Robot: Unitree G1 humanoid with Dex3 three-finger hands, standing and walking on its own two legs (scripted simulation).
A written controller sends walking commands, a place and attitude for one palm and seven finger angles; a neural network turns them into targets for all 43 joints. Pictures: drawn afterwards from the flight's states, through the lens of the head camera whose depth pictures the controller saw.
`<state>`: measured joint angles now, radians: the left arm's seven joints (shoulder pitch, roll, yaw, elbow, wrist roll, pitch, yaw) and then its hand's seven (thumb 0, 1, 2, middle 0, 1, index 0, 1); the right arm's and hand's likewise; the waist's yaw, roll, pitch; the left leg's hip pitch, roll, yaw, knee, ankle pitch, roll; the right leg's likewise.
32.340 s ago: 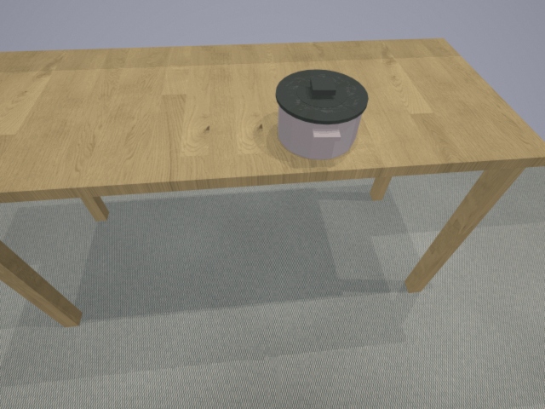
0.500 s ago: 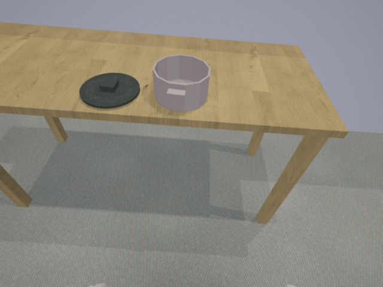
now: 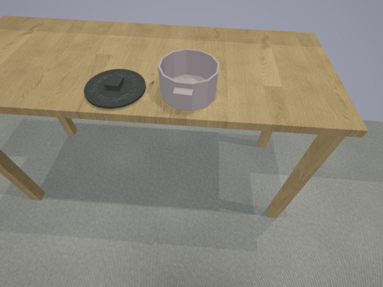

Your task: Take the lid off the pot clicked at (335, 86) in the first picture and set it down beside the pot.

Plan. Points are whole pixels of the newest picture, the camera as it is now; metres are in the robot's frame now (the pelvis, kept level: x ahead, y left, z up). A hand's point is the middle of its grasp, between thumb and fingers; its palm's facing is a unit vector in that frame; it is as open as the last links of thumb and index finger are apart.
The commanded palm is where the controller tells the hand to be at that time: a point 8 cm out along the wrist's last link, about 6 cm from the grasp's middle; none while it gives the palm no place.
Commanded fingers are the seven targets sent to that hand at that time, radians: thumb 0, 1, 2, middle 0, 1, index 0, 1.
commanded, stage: let the arm hang, fingers relaxed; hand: left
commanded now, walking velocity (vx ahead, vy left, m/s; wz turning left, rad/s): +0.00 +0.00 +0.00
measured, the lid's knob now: (114, 82) +0.67 +0.29 +0.02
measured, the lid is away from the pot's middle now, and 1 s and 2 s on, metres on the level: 0.24 0.24 0.24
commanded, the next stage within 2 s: look to check the result in 1.10 s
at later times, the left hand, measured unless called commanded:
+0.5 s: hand out of the picture +0.02 +0.16 -0.18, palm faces +0.01 -0.98 -0.19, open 7.4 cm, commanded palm none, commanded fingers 0.00 0.90 0.90 -0.20 -0.30 -0.20 -0.30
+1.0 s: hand out of the picture +0.01 +0.16 -0.18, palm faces +0.01 -0.98 -0.18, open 7.4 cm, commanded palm none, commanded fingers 0.00 0.90 0.90 -0.20 -0.30 -0.20 -0.30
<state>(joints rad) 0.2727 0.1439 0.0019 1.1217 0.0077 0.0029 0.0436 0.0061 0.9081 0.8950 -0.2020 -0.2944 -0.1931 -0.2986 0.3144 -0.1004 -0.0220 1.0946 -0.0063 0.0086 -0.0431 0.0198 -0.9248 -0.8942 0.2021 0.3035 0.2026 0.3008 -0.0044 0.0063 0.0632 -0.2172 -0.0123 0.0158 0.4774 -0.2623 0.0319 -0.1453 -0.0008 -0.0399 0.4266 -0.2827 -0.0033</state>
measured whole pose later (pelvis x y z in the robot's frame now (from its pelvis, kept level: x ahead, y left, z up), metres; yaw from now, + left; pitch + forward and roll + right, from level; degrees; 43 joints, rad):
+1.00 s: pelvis +0.01 -0.01 +0.00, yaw -1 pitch +0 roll +0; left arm 0.26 0.14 0.02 1.13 0.01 0.00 0.05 0.01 0.91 0.89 -0.20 -0.29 -0.19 -0.30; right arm 0.30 -0.10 -0.03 1.11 0.00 0.00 -0.05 0.01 -0.92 -0.89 0.20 0.30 0.20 0.30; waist -0.01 -0.01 0.06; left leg -0.18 0.01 0.04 0.45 -0.27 0.02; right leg -0.12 0.02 -0.02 0.41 -0.29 -0.02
